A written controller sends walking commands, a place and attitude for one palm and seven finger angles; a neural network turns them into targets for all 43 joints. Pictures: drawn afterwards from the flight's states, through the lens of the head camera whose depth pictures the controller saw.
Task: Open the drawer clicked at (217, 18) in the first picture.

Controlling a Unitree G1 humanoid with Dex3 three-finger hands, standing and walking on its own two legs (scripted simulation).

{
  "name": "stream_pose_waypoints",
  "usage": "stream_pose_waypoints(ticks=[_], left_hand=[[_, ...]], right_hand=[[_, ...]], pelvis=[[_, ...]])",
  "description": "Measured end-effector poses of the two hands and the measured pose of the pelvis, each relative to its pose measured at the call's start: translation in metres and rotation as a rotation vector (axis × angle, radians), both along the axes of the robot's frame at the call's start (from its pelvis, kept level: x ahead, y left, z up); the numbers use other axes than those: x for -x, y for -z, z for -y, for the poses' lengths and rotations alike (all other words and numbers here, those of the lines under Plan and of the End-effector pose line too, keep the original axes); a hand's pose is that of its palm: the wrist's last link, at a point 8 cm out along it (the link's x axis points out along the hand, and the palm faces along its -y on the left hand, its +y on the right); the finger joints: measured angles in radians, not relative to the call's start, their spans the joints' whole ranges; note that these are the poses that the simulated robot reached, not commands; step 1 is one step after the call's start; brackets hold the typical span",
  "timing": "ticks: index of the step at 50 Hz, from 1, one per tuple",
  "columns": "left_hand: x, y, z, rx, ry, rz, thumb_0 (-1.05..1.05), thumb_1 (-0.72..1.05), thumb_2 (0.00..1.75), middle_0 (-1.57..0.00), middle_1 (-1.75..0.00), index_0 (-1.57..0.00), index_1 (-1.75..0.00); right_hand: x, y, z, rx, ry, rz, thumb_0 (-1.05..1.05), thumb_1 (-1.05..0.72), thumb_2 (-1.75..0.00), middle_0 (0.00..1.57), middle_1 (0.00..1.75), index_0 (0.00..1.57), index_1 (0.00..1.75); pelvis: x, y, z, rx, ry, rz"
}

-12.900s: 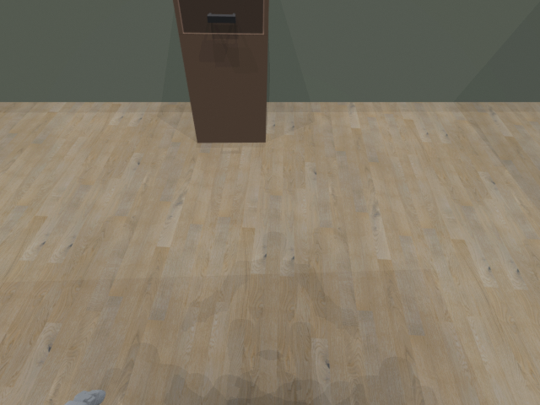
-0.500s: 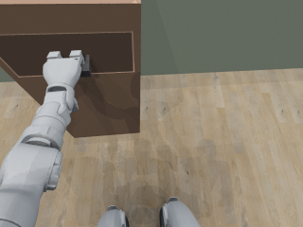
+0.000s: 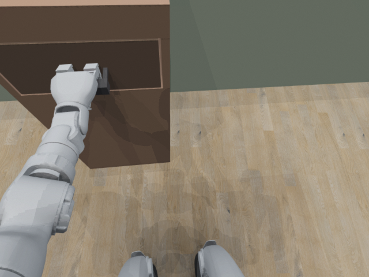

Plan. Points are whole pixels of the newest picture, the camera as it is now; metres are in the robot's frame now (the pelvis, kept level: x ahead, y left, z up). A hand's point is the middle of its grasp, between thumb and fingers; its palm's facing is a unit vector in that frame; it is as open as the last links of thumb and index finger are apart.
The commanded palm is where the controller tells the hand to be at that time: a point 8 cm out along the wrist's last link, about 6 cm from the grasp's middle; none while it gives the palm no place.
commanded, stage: close the thumb around the handle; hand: left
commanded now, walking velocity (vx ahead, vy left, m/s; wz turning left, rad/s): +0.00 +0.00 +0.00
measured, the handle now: (82, 80) +0.57 +0.18 +0.01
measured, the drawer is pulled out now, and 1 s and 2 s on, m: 0.00 0.04 0.20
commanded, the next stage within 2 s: pull the drawer open in 0.04 s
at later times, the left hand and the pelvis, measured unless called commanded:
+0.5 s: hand (84, 109) +0.50 +0.18 -0.01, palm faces -0.06 -0.04 -1.00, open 5.9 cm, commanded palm +0.45 +0.18 +0.05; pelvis +0.02 +0.00 +0.01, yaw -1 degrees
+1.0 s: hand (82, 117) +0.48 +0.18 -0.01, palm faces -0.05 -0.02 -1.00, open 5.9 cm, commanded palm +0.46 +0.18 +0.05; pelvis +0.01 +0.00 +0.01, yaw +0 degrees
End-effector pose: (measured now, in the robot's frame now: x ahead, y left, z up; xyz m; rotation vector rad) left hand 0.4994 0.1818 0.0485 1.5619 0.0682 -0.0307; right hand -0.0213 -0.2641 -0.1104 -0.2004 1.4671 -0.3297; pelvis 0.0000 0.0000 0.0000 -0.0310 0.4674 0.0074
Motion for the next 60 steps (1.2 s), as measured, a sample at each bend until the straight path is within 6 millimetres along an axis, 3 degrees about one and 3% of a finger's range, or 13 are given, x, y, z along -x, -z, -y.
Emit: stream_pose_waypoints(ticks=[19,32,41,47,60], left_hand=[[0.008,0.001,-0.001,0.027,0.008,0.007,0.01,0.69,0.77,-0.30,-1.35,-0.38,-1.35],[0.040,0.001,-0.002,0.043,0.015,0.011,0.02,0.69,0.75,-0.29,-1.35,-0.39,-1.35],[0.040,0.001,-0.002,0.020,0.020,0.025,0.00,0.67,0.81,-0.33,-1.35,-0.39,-1.35],[0.040,0.001,-0.001,0.009,0.010,0.015,0.00,0.66,0.80,-0.34,-1.35,-0.39,-1.35],[0.040,0.001,-0.001,0.006,0.006,0.013,0.00,0.66,0.80,-0.34,-1.35,-0.39,-1.35]], right_hand=[[-0.009,-0.005,-0.004,-0.017,0.016,0.001,0.01,-0.91,-0.90,0.20,0.30,0.20,0.30],[-0.064,-0.009,-0.006,-0.048,-0.019,0.093,0.01,-0.91,-0.90,0.20,0.30,0.20,0.30],[-0.091,-0.004,0.002,-0.022,-0.080,0.158,0.01,-0.91,-0.90,0.20,0.30,0.20,0.30],[-0.078,-0.001,0.005,-0.017,-0.069,0.162,0.01,-0.91,-0.90,0.20,0.30,0.20,0.30],[-0.005,0.001,0.006,-0.012,0.000,0.040,0.01,-0.91,-0.90,0.20,0.30,0.20,0.30]], pelvis=[[-0.012,-0.008,-0.003,-0.003,0.020,0.016],[-0.030,-0.020,-0.004,-0.008,0.024,0.061],[-0.021,-0.013,0.000,-0.010,-0.002,0.060],[-0.011,-0.010,0.003,-0.013,0.001,0.059],[0.004,-0.006,0.004,-0.014,0.010,0.052]])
